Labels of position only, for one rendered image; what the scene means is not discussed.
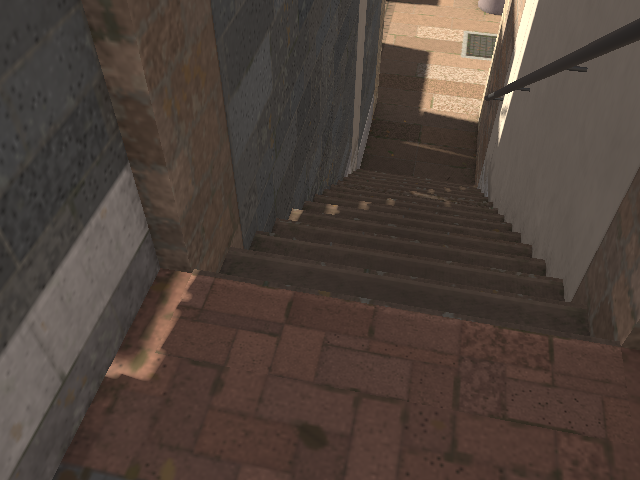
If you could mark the stairs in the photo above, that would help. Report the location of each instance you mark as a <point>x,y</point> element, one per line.
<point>407,292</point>

